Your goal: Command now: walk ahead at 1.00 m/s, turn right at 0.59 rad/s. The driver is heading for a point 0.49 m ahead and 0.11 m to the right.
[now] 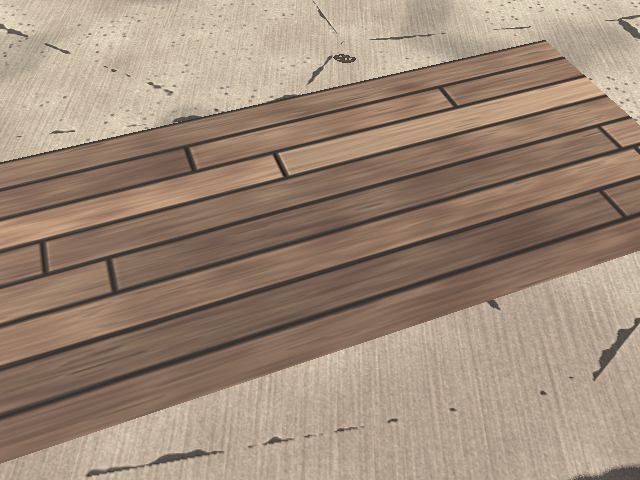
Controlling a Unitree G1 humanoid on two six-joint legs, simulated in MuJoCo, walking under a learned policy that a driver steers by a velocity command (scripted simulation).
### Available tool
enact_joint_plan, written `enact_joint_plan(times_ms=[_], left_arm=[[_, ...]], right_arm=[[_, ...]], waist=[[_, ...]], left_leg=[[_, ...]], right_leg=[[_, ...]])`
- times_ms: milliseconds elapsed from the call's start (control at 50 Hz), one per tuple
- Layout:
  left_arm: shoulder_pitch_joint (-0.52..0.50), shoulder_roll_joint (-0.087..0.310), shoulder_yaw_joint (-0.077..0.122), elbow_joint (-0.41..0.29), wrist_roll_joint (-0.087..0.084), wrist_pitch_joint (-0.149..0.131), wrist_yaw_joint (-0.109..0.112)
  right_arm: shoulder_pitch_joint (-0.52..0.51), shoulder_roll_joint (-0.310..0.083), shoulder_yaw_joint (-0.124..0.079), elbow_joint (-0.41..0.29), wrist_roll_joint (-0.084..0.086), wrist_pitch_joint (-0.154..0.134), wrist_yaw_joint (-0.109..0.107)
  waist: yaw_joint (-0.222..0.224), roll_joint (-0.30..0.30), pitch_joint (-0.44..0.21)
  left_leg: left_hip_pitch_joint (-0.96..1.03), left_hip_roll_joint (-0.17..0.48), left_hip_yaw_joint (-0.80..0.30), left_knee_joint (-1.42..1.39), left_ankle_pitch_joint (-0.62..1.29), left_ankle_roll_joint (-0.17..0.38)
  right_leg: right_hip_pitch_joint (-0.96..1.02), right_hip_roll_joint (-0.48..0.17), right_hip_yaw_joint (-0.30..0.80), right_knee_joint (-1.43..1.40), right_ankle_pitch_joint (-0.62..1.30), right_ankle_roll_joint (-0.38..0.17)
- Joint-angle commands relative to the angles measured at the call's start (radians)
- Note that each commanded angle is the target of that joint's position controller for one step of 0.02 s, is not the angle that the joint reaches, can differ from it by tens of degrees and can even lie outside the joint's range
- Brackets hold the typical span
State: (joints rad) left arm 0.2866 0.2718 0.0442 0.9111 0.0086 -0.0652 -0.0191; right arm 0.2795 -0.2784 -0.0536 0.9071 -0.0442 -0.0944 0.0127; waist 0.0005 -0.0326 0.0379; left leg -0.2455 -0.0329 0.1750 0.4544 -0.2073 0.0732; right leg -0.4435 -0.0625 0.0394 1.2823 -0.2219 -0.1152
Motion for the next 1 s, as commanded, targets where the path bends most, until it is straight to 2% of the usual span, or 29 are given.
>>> enact_joint_plan(times_ms=[20, 80, 180, 220, 260, 280, 300, 320, 340, 360, 380, 400, 420, 460, 480, 500, 560, 640, 680, 700, 720, 740, 760, 780, 820, 860, 920, 960, 1000], left_arm=[[0.004, 0.005, 0.001, -0.075, 0.009, 0.037, -0.027], [-0.146, -0.004, -0.01, -0.135, 0.002, 0.044, -0.04], [-0.311, 0.011, -0.024, -0.205, 0.006, 0.029, -0.061], [-0.26, 0.031, -0.019, -0.191, 0.0, 0.028, -0.06], [-0.068, 0.095, 0.002, -0.148, 0.004, 0.027, -0.049], [0.145, 0.146, 0.03, -0.088, 0.001, 0.027, -0.035], [0.328, 0.177, 0.056, -0.025, 0.005, 0.025, -0.011], [0.238, 0.229, 0.079, -0.02, -0.001, 0.032, 0.012], [0.168, 0.344, 0.102, -0.066, 0.042, 0.041, 0.007], [0.145, 0.288, 0.1, -0.099, 0.03, 0.04, 0.018], [0.081, 0.212, 0.078, -0.082, 0.017, 0.04, 0.023], [0.038, 0.17, 0.063, -0.088, 0.014, 0.031, 0.028], [-0.054, 0.061, 0.035, -0.152, -0.02, -0.015, -0.003], [-0.119, 0.093, 0.034, -0.152, -0.025, -0.04, -0.01], [-0.112, 0.101, 0.036, -0.144, -0.041, -0.044, 0.0], [-0.082, 0.111, 0.036, -0.129, -0.036, -0.042, 0.014], [0.016, 0.122, 0.044, -0.11, -0.028, -0.011, 0.055], [0.092, 0.102, 0.041, -0.089, -0.025, 0.025, 0.078], [0.055, 0.092, 0.04, -0.1, -0.011, 0.027, 0.078], [0.007, 0.092, 0.04, -0.114, -0.009, 0.027, 0.077], [-0.044, 0.08, 0.035, -0.14, 0.003, 0.025, 0.069], [0.095, 0.028, 0.022, -0.129, 0.008, 0.02, 0.059], [0.238, 0.055, 0.018, -0.086, -0.028, 0.019, 0.032], [0.141, 0.137, 0.036, -0.091, -0.046, 0.03, 0.024], [-0.029, 0.125, 0.041, -0.127, -0.026, 0.068, 0.039], [0.006, 0.074, 0.035, -0.123, -0.015, 0.103, 0.05], [0.026, 0.011, 0.015, -0.101, -0.008, 0.099, 0.062], [0.011, 0.033, 0.017, -0.093, -0.009, 0.097, 0.063], [0.008, 0.045, 0.022, -0.079, -0.006, 0.098, 0.06]], right_arm=[[0.05, -0.04, -0.005, -0.005, 0.028, -0.037, 0.002], [0.068, -0.031, -0.004, 0.007, 0.023, -0.051, 0.006], [0.142, -0.077, -0.001, 0.024, 0.033, -0.051, -0.021], [0.159, -0.131, -0.006, 0.006, 0.035, -0.038, -0.046], [0.117, -0.2, -0.029, -0.02, 0.022, -0.002, -0.066], [0.056, -0.217, -0.039, -0.041, 0.012, 0.018, -0.066], [0.008, -0.205, -0.041, -0.055, 0.01, 0.029, -0.055], [-0.005, -0.09, -0.02, -0.088, 0.012, 0.016, -0.03], [0.108, -0.049, 0.0, -0.182, 0.056, 0.004, -0.031], [0.039, -0.066, 0.014, -0.19, 0.045, -0.017, -0.036], [-0.005, -0.07, 0.013, -0.173, 0.039, -0.019, -0.037], [0.044, -0.056, 0.018, -0.175, 0.034, -0.014, -0.036], [-0.016, -0.115, -0.015, -0.186, 0.081, -0.029, -0.039], [0.017, -0.117, -0.028, -0.171, 0.077, -0.009, -0.042], [-0.03, -0.098, -0.023, -0.188, 0.062, -0.008, -0.043], [-0.095, -0.065, -0.015, -0.212, 0.047, -0.008, -0.045], [-0.205, 0.005, 0.01, -0.237, 0.032, -0.017, -0.027], [-0.315, -0.035, 0.003, -0.269, 0.04, -0.028, 0.008], [-0.253, -0.079, -0.015, -0.25, 0.026, -0.039, 0.016], [-0.154, -0.088, -0.021, -0.217, 0.017, -0.049, 0.016], [-0.012, -0.116, -0.027, -0.177, 0.002, -0.057, 0.01], [0.043, -0.145, -0.019, -0.178, -0.027, -0.049, 0.007], [0.073, -0.089, -0.012, -0.157, -0.007, -0.035, 0.007], [-0.023, -0.087, -0.016, -0.191, 0.023, -0.018, 0.001], [-0.157, -0.046, 0.008, -0.208, 0.032, 0.018, -0.014], [-0.219, -0.051, 0.009, -0.201, 0.02, 0.043, -0.013], [-0.196, -0.062, -0.002, -0.176, 0.016, 0.053, -0.009], [-0.165, -0.068, -0.007, -0.16, 0.025, 0.057, -0.015], [-0.181, -0.07, -0.005, -0.157, 0.034, 0.067, -0.022]], waist=[[0.03, 0.095, 0.032], [0.017, 0.074, 0.099], [0.003, 0.058, 0.136], [0.035, 0.103, 0.056], [0.152, 0.155, -0.036], [0.256, 0.166, -0.133], [0.322, 0.114, -0.187], [0.203, -0.171, -0.098], [0.087, -0.24, -0.304], [0.113, -0.004, -0.334], [0.058, 0.16, -0.14], [-0.01, 0.128, -0.077], [-0.005, 0.181, -0.111], [-0.075, 0.152, -0.063], [-0.066, 0.145, -0.019], [-0.048, 0.125, -0.003], [0.035, 0.039, -0.086], [0.091, -0.042, -0.121], [0.039, -0.066, -0.129], [-0.026, -0.067, -0.152], [-0.091, -0.049, -0.233], [-0.067, 0.195, -0.387], [-0.046, 0.247, -0.561], [-0.069, 0.136, -0.439], [-0.026, -0.02, -0.206], [0.042, 0.067, -0.109], [0.032, 0.153, -0.154], [0.02, 0.16, -0.207], [0.037, 0.158, -0.187]], left_leg=[[0.076, 0.291, -0.23, -0.336, -0.044, 0.008], [0.041, 0.202, -0.018, -0.377, 0.172, -0.042], [0.196, 0.198, 0.138, -0.363, 0.725, -0.074], [0.313, 0.226, 0.158, -0.225, 1.2, -0.096], [0.352, 0.274, 0.137, 0.039, 1.401, -0.088], [0.299, 0.284, 0.111, 0.283, 1.366, -0.067], [0.188, 0.247, 0.095, 0.615, 1.096, -0.048], [-0.137, 0.039, 0.063, 0.99, -0.111, -0.072], [-0.473, -0.043, -0.124, 1.313, -0.342, -0.11], [-0.547, 0.014, -0.236, 1.286, -0.251, -0.088], [-0.493, 0.063, -0.219, 1.155, -0.194, -0.068], [-0.443, 0.095, -0.219, 1.077, -0.161, -0.075], [-0.38, 0.089, -0.295, 1.081, -0.217, -0.091], [-0.293, 0.157, -0.284, 0.905, -0.177, -0.101], [-0.298, 0.16, -0.245, 0.762, -0.166, -0.108], [-0.282, 0.138, -0.202, 0.641, -0.113, -0.113], [-0.213, 0.048, -0.126, 0.281, 0.208, -0.115], [-0.194, -0.012, -0.131, 0.058, 0.407, -0.092], [-0.132, -0.031, -0.132, 0.013, 0.385, -0.054], [-0.044, -0.027, -0.123, -0.054, 0.469, -0.03], [0.161, 0.077, -0.217, -0.033, 0.77, 0.023], [0.48, 0.383, -0.521, 0.096, 1.288, 0.247], [0.605, 0.501, -0.768, 0.076, 1.127, 0.375], [0.5, 0.455, -0.725, 0.027, 0.848, 0.334], [0.156, 0.344, -0.576, -0.08, 0.425, 0.234], [-0.116, 0.242, -0.476, -0.176, 0.171, 0.163], [-0.147, 0.18, -0.359, -0.181, 0.247, 0.147], [-0.105, 0.206, -0.382, -0.181, 0.118, 0.15], [-0.15, 0.197, -0.386, -0.193, -0.14, 0.116]], right_leg=[[-0.213, -0.098, 0.029, 0.003, 0.06, 0.016], [-0.258, -0.076, -0.052, -0.145, 0.221, 0.02], [-0.194, 0.012, -0.224, -0.517, 0.371, -0.035], [-0.098, 0.095, -0.277, -0.549, 0.343, -0.064], [0.092, 0.153, -0.273, -0.577, 0.221, -0.099], [0.302, 0.17, -0.236, -0.571, 0.176, -0.126], [0.501, 0.156, -0.137, -0.676, 0.172, -0.153], [0.629, 0.022, 0.062, -0.683, 0.412, -0.177], [0.904, -0.213, 0.568, -0.76, 0.593, -0.417], [0.872, -0.247, 0.647, -0.896, 0.501, -0.4], [0.634, -0.192, 0.497, -0.95, 0.486, -0.295], [0.475, -0.219, 0.444, -0.948, 0.636, -0.297], [0.391, -0.198, 0.501, -0.975, 0.619, -0.279], [0.209, -0.121, 0.312, -0.988, 0.622, -0.215], [0.145, -0.072, 0.229, -0.988, 0.694, -0.185], [0.101, -0.025, 0.161, -0.985, 0.795, -0.152], [0.17, 0.08, 0.037, -0.929, 0.849, -0.047], [0.327, 0.036, 0.093, -0.86, 0.679, 0.011], [0.36, 0.016, 0.13, -0.749, 0.721, 0.027], [0.36, 0.03, 0.116, -0.641, 0.761, 0.051], [0.271, 0.07, 0.104, -0.434, 0.62, 0.082], [0.007, 0.193, 0.09, -0.019, -0.235, 0.163], [-0.094, 0.201, 0.236, 0.101, -0.505, 0.162], [-0.171, 0.152, 0.236, 0.156, -0.45, 0.164], [-0.175, 0.089, 0.118, 0.065, -0.344, 0.17], [-0.022, 0.047, 0.05, -0.137, -0.283, 0.168], [0.12, 0.044, -0.002, -0.414, -0.247, 0.172], [0.174, 0.034, 0.004, -0.523, -0.137, 0.161], [0.253, 0.046, -0.02, -0.663, -0.014, 0.132]])
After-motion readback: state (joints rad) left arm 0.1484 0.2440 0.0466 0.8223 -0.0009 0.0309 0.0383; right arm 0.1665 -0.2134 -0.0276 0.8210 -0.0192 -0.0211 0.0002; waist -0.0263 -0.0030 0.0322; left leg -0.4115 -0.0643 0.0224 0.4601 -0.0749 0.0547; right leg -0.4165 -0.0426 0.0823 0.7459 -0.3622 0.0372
